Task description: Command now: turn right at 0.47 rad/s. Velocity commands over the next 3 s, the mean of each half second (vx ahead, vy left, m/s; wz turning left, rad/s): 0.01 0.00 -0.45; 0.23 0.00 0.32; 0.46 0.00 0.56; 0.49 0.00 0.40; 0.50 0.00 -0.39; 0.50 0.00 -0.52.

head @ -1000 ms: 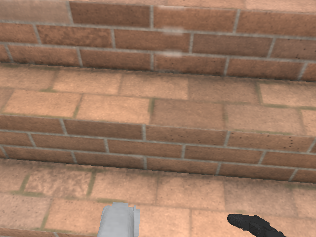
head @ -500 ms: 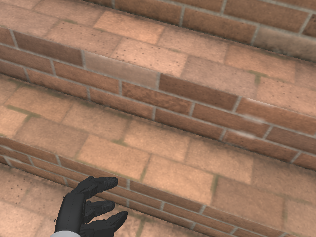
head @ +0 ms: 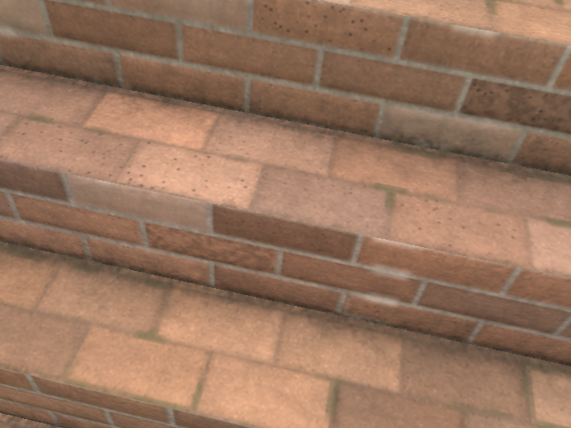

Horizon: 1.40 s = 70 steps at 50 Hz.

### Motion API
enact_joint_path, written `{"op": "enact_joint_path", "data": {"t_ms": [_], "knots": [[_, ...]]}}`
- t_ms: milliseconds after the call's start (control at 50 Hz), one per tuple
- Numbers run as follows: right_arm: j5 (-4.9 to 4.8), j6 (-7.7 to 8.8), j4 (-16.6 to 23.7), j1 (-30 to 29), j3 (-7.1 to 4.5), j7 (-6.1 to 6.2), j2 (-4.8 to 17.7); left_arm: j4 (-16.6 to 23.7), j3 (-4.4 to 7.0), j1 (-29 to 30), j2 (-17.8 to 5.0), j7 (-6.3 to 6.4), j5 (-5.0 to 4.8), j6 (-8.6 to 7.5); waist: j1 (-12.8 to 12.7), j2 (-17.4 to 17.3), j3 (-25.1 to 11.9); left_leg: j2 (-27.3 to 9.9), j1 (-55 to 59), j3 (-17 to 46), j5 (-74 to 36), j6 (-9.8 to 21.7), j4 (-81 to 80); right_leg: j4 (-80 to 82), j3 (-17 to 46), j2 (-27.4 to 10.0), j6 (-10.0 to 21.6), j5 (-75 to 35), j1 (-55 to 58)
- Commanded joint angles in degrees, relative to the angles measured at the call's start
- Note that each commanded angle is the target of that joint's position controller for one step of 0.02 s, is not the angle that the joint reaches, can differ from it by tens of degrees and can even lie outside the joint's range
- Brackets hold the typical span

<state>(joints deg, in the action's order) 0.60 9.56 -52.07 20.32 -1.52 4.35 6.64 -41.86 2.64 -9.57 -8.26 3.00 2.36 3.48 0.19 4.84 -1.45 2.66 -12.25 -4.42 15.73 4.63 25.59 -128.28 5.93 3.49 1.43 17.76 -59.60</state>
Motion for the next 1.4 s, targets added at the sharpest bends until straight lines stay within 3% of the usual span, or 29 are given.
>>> {"op": "enact_joint_path", "data": {"t_ms": [20, 120, 180, 200, 220, 240, 280, 300, 340, 380, 460, 560, 680, 720, 760, 780, 800, 820, 880, 940, 1120, 1200, 1220, 1260, 1280, 1300, 1320, 1340, 1400], "knots": [[-0.07, 0.61, 2.57, 4.81, -2.5, 0.57, 9.65, 9.73, -0.98, 11.22, 1.11, -0.05, 0.24, -1.15, 2.28, -6.23, -0.39, -21.27, 19.79, 13.97, -39.3, 11.78, -8.24, -3.46, 0.86, -2.61, 0.84, 6.01, -19.17], [0.53, -1.66, 2.79, 6.42, -2.78, 1.09, 9.84, 17.9, -2.4, 17.43, 2.99, -0.68, 0.62, -0.98, 1.32, -8.89, -1.08, -20.23, 21.24, 6.41, -34.26, 9.01, -11.15, 4.79, 0.46, -7.23, 1.93, 13.94, -22.03], [0.14, -3.48, 4.47, -0.53, -3.63, 0.25, 11.83, 22.24, -3.3, 22.03, 1.43, -1.62, -1.2, -0.67, 0.14, -13.27, -1.88, -15.15, 10.04, -1.68, -30.55, 8.7, -20.98, 40.4, -7.76, -11.96, 1.9, 11.51, 0.22], [-1.03, -4.12, 4.66, 1.25, -5.1, -0.07, 17.37, 22.14, -4.49, 18.97, 2.16, -0.65, -4.3, 0.6, 1.39, -19.1, -4.39, -15.86, 7.4, -1.71, -40.11, 10.57, -22.4, 57.57, -13.07, -6.66, 3.9, 40.99, 13.77], [-1.24, -4.59, 3.8, 4.67, -5.28, -0.41, 17.31, 19.13, -3.71, 13.07, 2.35, 0.26, -5.03, 1.13, 0.76, -15.34, -10.68, -17.42, 10.82, -2.38, -67.39, 10.28, -13.18, 57.37, -14.12, -3.65, 5.21, 30.61, 24.6], [-2.13, -5.29, 4.33, 0.51, -4.93, -1.62, 19.39, 16.43, -2.66, 2.64, -0.1, 1.03, -4.42, 0.23, -6.56, -8.79, -21.46, -15.32, 12.55, -4.58, -81.09, 6.48, -0.22, 63.51, -10.72, -1.07, 6.66, 12.25, 37.97], [-1.45, -4.06, 13.52, -14.53, -5.66, -4.92, 24.06, 15.35, 1.07, -7.02, -8.26, 4.11, -2.81, 1.1, -16.1, 5.54, -25.23, -9.03, -13.49, -2.84, -45.32, 1.49, 22.76, 81.56, 14.25, -5.14, 9.97, 13.12, 52.97], [1.52, -4.43, 17.51, -20.9, -4.11, -7.11, 16.51, 14.32, 1.97, -2.92, -10.73, 4.96, -2.13, 1.9, -13.47, 15.79, -22.01, -1.87, -25.45, 4.43, -8.03, -0.32, 46.82, 92.94, 27.41, -7.0, 12.65, 13.36, 50.52], [2.77, -5.87, 23.15, -23.17, 0.43, -7.44, 3.6, 14.3, 0.26, 1.89, -8.58, 5.39, 0.38, 2.18, -6.11, 11.09, -16.06, 0.62, -38.15, 16.19, -3.7, -3.22, 87.42, 84.72, 25.86, -8.9, 9.85, 8.91, 38.53], [4.27, -7.22, 21.21, -12.86, 0.96, -4.75, 2.81, 12.07, -0.77, 7.88, -4.82, 3.18, 0.68, -0.25, 1.27, -0.2, -1.98, 1.28, -41.09, 13.33, -8.32, -4.15, 93.13, 78.96, 14.36, -6.73, 7.02, 4.64, 26.52], [2.44, -9.54, 15.57, -2.45, -0.01, -1.78, 6.4, 6.31, -2.59, 7.13, -0.57, -0.04, 0.81, -5.42, 5.76, -4.75, 5.06, 6.48, -34.75, 12.36, -14.69, -6.78, 92.34, 80.78, 5.01, -8.3, 6.75, -0.87, 13.9], [2.52, -13.19, 21.02, -11.16, -0.73, 0.35, 8.78, 9.21, -1.49, 6.39, -5.97, 2.21, 0.77, -7.58, 3.12, -2.13, -0.64, 4.4, -38.23, 14.2, -9.65, -8.92, 86.52, 84.34, 14.49, -18.2, 11.19, -16.44, 26.6], [2.54, -15.02, 21.91, -9.74, -0.45, -1.74, 6.75, 11.07, -0.3, 4.84, -8.61, 3.57, 2.89, -4.85, 3.39, 3.11, -3.17, 0.22, -30.02, 2.59, 3.84, -5.2, 55.13, 87.54, 9.62, -17.98, 11.66, -8.9, 36.43], [0.69, -13.98, 19.88, -3.88, -0.37, -2.92, 6.84, 10.58, -0.42, 3.98, -6.6, 3.95, 2.18, -3.58, 4.12, 2.04, -2.89, -1.15, -16.25, -2.55, 15.57, -0.79, 27.01, 82.84, 2.71, -15.57, 10.68, -12.34, 35.22], [0.53, -10.24, 14.91, 7.21, -0.7, -3.38, 5.82, 10.97, -0.36, 6.0, -5.83, 2.71, 1.08, -3.7, 9.39, -10.64, -4.98, -0.41, -0.59, -0.35, -5.61, 4.05, 0.22, 54.08, -9.43, -6.63, 6.88, -1.26, 34.53], [1.77, -8.78, 13.44, 6.93, 0.82, -2.76, 3.29, 16.17, -1.61, 14.9, -2.27, 0.91, 0.65, -4.06, 9.4, -22.71, -1.31, -1.13, 4.32, 11.32, -31.71, 8.52, 8.97, 33.23, -12.06, -0.71, 0.2, 12.31, 16.85], [2.02, -7.92, 15.52, 1.43, -0.73, -1.65, 9.46, 17.14, -1.92, 4.6, -0.1, -0.55, 0.52, -4.37, -0.01, -23.98, -6.29, -12.57, 2.09, 49.7, -16.25, 16.59, -1.72, 25.13, -3.63, 0.62, -2.79, 9.87, 9.27], [2.09, -7.31, 17.56, -0.37, -2.03, -1.5, 10.46, 15.64, -1.2, 5.52, -3.62, -1.6, 1.76, -5.46, 1.79, -9.1, -5.16, -16.08, -1.2, 55.76, 5.81, 18.59, -9.15, 17.63, 0.48, -1.27, -3.65, 6.33, 9.15], [1.02, -4.47, 14.7, -0.73, -4.13, -1.35, 14.45, 18.86, -1.87, 12.13, -2.41, -3.35, 3.26, -6.8, 1.96, 1.15, 3.68, -11.31, -1.36, 42.95, 13.44, 13.29, -1.64, 19.12, 2.86, -3.71, -1.86, -4.82, -0.27], [0.51, -3.52, 11.19, 4.82, -3.13, -1.07, 9.53, 17.46, -2.87, 12.65, -1.28, -2.2, 2.49, -6.1, 3.77, -0.83, 3.67, -9.07, 0.56, 36.34, 4.93, 12.55, -1.1, 18.61, 0.9, -3.44, -0.51, 0.04, -2.27], [1.92, -0.43, 5.18, 16.14, -4.66, -0.97, 10.9, 25.52, -5.0, 30.26, 3.06, -0.79, 2.44, -6.77, 9.49, -8.18, 3.35, -16.68, 20.99, 36.62, -22.38, 15.65, -3.36, -16.21, 1.69, -3.9, 1.61, 23.0, -35.46], [0.2, -1.99, 4.76, 10.99, -4.01, -0.94, 10.31, 30.83, -6.65, 36.35, 2.69, -1.01, 1.88, -4.28, 6.94, -5.58, 4.0, -11.46, 0.47, 28.64, -18.82, 11.05, -19.26, 12.59, -6.66, -6.52, 1.88, 15.51, -12.54], [-1.77, -3.19, 7.24, 2.2, -3.74, -0.45, 11.45, 28.67, -8.11, 29.37, 4.03, -1.43, -0.27, -3.81, 1.94, -5.11, -0.62, -9.05, -14.72, 18.43, -35.79, 9.56, -25.16, 39.11, -10.8, -4.65, 4.87, 20.87, 18.13], [-1.94, -1.87, 8.33, 0.66, -5.73, -1.85, 18.95, 21.85, -1.8, 6.36, -3.62, -0.35, -3.14, -2.97, -7.56, -14.5, -16.2, -10.29, -12.24, 19.41, -98.71, 8.66, -7.27, 43.37, -16.5, 2.67, 2.72, 26.27, 51.07], [-4.26, -0.57, 8.36, 1.95, -6.36, -3.66, 18.75, 17.96, -0.4, 4.36, -6.16, -0.21, -3.36, -5.06, -4.79, -8.46, -24.12, -7.62, -26.13, 21.65, -98.51, 2.76, 9.28, 54.33, -4.9, -1.43, 6.75, 19.47, 72.94], [-4.5, -0.02, 9.74, -3.45, -6.29, -5.49, 20.29, 14.73, 1.45, -9.3, -9.9, 0.64, -2.54, -4.45, -12.43, 3.64, -38.74, 0.84, -23.26, 19.87, -68.38, -0.48, 29.87, 73.51, 12.69, -9.79, 8.02, 28.36, 75.12], [-1.31, 0.22, 9.55, -2.29, -3.73, -6.59, 10.66, 8.73, 2.15, -7.86, -10.46, 0.48, -3.65, -4.56, -6.2, 21.83, -44.44, 6.28, -27.68, 22.22, -11.58, -1.67, 54.1, 77.81, 26.93, -17.07, 8.11, 32.11, 75.36], [1.89, 0.07, 10.62, -1.53, -2.44, -7.5, 8.09, 9.42, 2.71, -6.19, -9.89, 0.6, -3.75, -2.17, -5.49, 18.02, -44.58, 6.71, -27.37, 26.09, -9.37, -1.45, 68.93, 86.56, 34.11, -14.62, 4.28, 52.13, 64.09], [5.62, -5.67, 16.85, -7.63, 0.03, -7.23, -0.18, 2.31, 0.31, 9.8, -1.33, 1.12, 1.12, -2.22, 6.26, -2.45, -3.23, 2.63, -37.05, 16.43, -12.07, 1.11, 79.54, 81.46, 19.27, -14.22, 5.6, 48.38, 18.15]]}}
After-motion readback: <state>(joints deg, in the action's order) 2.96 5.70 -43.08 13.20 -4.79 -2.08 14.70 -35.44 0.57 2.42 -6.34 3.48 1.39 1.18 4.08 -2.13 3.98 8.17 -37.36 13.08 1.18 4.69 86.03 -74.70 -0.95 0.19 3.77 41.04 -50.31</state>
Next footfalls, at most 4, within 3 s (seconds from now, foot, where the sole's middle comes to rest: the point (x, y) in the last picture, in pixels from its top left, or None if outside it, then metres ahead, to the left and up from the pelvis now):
0.20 right None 0.11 -0.22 -0.56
0.74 left None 0.16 -0.03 -0.56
1.32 right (463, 385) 0.42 -0.28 -0.31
1.82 left None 0.19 -0.01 -0.56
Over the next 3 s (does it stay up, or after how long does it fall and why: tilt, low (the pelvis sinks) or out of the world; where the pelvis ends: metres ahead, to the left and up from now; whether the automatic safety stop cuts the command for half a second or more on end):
stays up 0.29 -0.13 0.34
